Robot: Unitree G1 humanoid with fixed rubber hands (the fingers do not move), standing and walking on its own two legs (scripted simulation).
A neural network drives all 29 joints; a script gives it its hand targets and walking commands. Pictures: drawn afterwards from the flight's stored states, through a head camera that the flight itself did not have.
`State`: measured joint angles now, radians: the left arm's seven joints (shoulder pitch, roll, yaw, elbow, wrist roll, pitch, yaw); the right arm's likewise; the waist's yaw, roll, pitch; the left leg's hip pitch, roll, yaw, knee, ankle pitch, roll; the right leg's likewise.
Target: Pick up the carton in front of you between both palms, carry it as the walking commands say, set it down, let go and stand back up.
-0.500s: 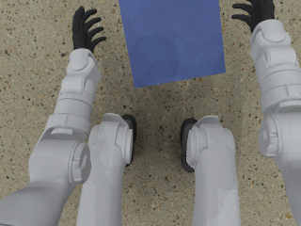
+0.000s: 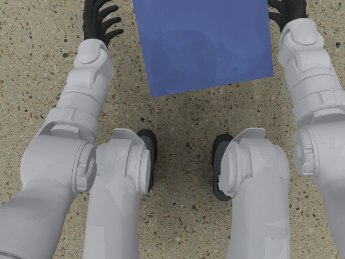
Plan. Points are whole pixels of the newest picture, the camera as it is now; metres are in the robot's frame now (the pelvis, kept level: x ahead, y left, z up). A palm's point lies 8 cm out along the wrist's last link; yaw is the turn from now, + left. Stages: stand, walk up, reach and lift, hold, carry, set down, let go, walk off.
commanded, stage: reach and lift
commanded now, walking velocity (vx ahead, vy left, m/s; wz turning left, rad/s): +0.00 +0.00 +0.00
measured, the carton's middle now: (199, 41) +0.49 -0.06 -0.25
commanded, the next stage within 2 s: none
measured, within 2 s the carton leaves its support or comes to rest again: leaves its support in 0.54 s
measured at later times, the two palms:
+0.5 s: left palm (112, 32) +0.51 +0.11 -0.16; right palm (278, 11) +0.52 -0.19 -0.17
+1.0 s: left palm (70, 28) +0.47 +0.10 +0.01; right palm out of the picture +0.48 -0.20 +0.01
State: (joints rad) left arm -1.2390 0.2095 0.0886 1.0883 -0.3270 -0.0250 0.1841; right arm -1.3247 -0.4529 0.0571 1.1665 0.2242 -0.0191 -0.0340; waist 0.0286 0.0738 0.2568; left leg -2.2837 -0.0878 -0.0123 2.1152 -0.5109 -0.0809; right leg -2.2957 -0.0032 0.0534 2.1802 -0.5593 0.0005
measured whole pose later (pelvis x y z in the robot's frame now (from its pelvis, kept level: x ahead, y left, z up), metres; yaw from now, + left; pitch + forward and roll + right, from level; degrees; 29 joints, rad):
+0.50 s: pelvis +0.00 +0.00 +0.00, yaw -1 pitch +38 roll +3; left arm -1.31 0.11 0.29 1.13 -0.16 0.01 0.23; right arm -1.46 -0.36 0.05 1.30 0.14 0.04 -0.07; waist 0.02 0.09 0.23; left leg -2.30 -0.11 -0.03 2.12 -0.50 -0.09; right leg -2.31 0.02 0.05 2.18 -0.54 0.01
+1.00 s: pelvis +0.00 +0.01 +0.08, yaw -5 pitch +39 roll +2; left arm -0.94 -0.08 0.51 0.73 0.11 0.24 0.16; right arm -1.11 -0.14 -0.30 0.96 -0.14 0.26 -0.02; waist 0.01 0.04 -0.11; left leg -2.05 -0.14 -0.07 1.88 -0.53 -0.09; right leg -2.07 0.11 0.09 1.90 -0.51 0.05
